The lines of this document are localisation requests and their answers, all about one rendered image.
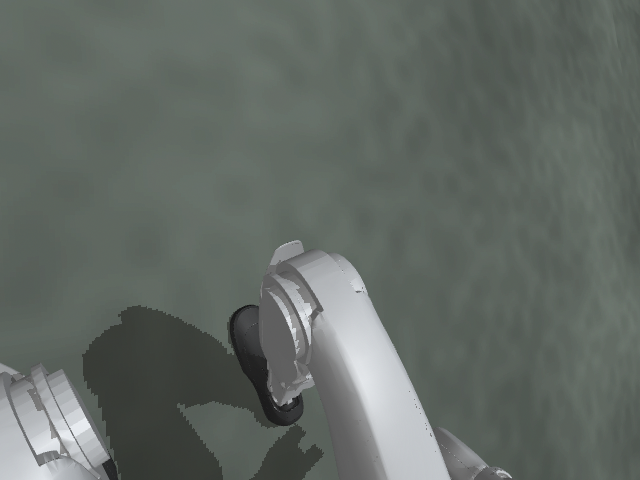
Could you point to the right robot hand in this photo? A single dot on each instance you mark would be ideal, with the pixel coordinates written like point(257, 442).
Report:
point(462, 463)

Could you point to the right robot foot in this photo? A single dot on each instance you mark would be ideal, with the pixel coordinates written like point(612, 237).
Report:
point(244, 332)

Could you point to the left robot foot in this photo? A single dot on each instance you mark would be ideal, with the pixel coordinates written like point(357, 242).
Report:
point(110, 469)

